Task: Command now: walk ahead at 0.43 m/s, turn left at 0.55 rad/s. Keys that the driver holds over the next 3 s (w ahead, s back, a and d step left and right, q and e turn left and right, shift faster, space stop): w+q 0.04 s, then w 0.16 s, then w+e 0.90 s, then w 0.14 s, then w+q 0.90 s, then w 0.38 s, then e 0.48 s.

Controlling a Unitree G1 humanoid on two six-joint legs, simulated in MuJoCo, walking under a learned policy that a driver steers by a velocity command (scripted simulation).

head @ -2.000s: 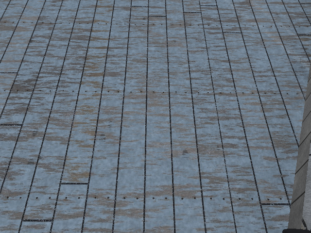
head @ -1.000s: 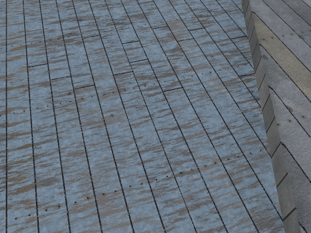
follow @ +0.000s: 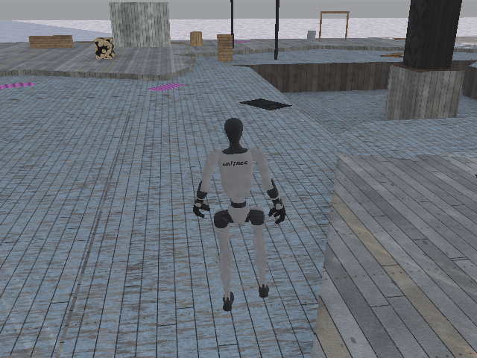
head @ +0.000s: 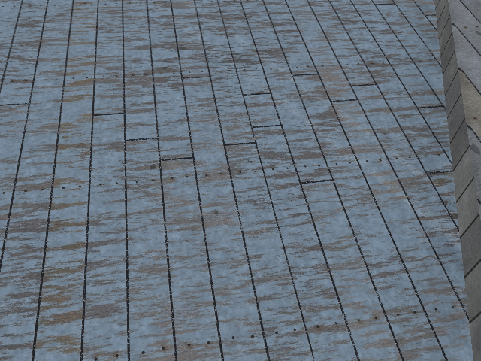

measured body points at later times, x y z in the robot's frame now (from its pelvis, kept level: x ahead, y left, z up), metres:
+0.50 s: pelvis +0.30 -0.02 -0.01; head +0.33 -0.02 +0.44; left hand +0.39 +0.26 -0.12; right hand +0.43 -0.29 -0.12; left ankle +0.22 +0.11 -0.66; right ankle +0.35 -0.10 -0.75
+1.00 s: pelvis +0.57 +0.03 +0.00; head +0.60 +0.04 +0.45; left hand +0.77 +0.28 -0.11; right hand +0.60 -0.26 -0.10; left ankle +0.61 +0.13 -0.75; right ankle +0.54 -0.11 -0.66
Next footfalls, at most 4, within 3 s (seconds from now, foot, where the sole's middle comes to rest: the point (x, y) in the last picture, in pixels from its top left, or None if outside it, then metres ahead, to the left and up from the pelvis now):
0.34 right None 0.39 -0.10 -0.78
0.80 left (185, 305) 0.64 0.13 -0.78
1.30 right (295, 251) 0.83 -0.22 -0.78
1.84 left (250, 167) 1.19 -0.08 -0.78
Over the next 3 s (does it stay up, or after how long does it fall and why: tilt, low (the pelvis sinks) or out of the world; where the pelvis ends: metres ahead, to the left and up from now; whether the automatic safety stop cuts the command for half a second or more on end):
stays up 1.55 -0.16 -0.01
